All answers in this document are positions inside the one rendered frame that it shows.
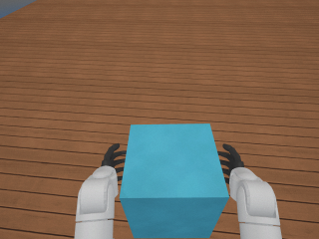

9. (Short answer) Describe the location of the left robot forearm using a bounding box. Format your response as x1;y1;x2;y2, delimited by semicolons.
74;165;119;239

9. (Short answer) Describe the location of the right robot forearm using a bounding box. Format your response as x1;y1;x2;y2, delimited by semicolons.
229;167;282;239

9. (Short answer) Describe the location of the right robot hand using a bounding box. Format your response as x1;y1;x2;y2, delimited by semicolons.
217;143;244;184

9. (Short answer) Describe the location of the left robot hand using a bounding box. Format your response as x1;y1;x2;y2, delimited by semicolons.
101;143;127;181

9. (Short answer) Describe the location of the carton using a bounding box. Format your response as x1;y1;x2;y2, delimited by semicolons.
119;123;229;239

